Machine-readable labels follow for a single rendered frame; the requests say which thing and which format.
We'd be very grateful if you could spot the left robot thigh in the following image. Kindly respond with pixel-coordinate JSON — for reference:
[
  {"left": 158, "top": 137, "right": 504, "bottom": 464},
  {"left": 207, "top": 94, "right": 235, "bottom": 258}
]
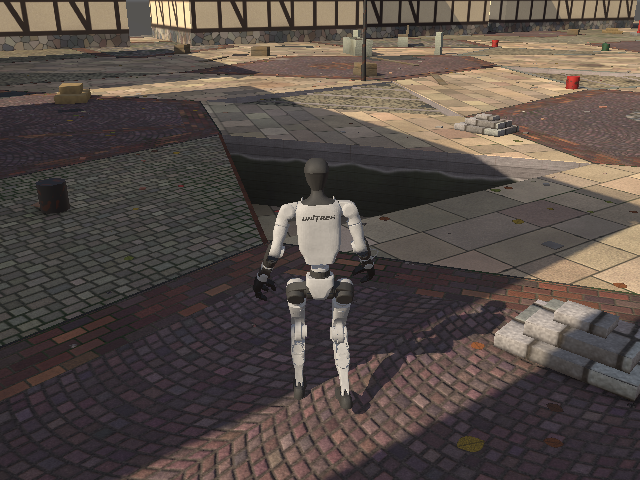
[{"left": 286, "top": 278, "right": 307, "bottom": 341}]

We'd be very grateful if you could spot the left robot forearm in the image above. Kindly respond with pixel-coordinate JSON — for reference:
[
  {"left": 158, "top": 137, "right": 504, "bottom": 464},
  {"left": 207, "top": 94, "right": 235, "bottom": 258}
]
[{"left": 257, "top": 242, "right": 278, "bottom": 282}]

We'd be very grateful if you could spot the robot right hand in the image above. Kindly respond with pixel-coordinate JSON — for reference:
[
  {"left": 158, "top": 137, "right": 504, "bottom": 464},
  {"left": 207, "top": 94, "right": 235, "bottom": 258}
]
[{"left": 352, "top": 265, "right": 375, "bottom": 283}]

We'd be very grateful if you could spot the robot left hand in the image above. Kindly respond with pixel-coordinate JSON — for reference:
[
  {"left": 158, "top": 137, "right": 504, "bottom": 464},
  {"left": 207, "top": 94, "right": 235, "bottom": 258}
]
[{"left": 253, "top": 276, "right": 276, "bottom": 301}]

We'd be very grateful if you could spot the right robot forearm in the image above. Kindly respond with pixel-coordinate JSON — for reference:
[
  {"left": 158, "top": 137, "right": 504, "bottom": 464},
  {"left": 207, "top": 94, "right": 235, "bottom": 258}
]
[{"left": 357, "top": 237, "right": 374, "bottom": 269}]

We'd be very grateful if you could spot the left robot shin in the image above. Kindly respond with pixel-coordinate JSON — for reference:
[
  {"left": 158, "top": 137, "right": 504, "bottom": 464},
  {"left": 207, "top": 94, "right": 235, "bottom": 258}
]
[{"left": 291, "top": 324, "right": 305, "bottom": 386}]

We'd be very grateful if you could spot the robot right upper arm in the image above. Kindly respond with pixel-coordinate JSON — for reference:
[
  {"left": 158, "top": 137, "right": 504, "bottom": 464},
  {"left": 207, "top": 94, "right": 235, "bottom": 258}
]
[{"left": 338, "top": 200, "right": 368, "bottom": 253}]

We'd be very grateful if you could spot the robot left upper arm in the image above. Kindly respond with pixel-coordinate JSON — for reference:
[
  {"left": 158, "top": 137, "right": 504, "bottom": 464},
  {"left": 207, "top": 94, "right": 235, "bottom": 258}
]
[{"left": 268, "top": 202, "right": 297, "bottom": 258}]

